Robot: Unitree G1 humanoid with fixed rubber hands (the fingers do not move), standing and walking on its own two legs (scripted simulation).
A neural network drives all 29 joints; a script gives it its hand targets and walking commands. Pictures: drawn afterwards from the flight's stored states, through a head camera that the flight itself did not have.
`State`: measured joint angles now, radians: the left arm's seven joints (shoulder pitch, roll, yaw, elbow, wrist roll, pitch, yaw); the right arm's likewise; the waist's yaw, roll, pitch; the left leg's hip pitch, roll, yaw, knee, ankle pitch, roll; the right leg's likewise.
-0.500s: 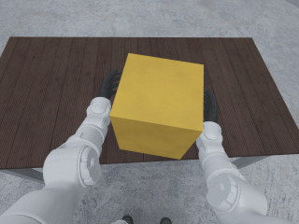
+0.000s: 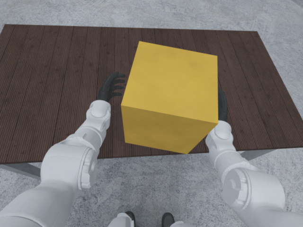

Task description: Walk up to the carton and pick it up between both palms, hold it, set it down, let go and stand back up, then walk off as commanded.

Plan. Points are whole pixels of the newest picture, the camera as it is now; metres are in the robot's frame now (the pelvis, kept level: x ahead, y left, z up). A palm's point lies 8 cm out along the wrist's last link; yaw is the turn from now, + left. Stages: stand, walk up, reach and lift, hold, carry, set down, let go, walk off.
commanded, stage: set down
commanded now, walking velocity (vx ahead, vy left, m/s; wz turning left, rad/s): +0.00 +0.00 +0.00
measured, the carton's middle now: (165, 104) +0.44 -0.03 -0.02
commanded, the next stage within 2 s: none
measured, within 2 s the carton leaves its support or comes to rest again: neither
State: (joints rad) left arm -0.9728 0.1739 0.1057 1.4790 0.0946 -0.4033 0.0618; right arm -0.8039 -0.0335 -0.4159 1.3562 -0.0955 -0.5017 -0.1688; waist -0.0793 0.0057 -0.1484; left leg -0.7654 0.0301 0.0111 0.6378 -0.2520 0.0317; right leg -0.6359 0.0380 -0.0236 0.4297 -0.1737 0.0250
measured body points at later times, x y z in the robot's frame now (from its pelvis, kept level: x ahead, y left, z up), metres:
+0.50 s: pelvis -0.03 +0.00 +0.00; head +0.05 +0.03 +0.44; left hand +0.40 +0.15 +0.00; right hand +0.35 -0.18 +0.00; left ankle +0.01 +0.07 -0.72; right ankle +0.00 -0.15 -0.72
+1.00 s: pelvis -0.04 +0.00 +0.00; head +0.04 +0.03 +0.44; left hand +0.34 +0.17 -0.04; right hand +0.30 -0.20 -0.01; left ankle +0.01 +0.07 -0.72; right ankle +0.00 -0.15 -0.72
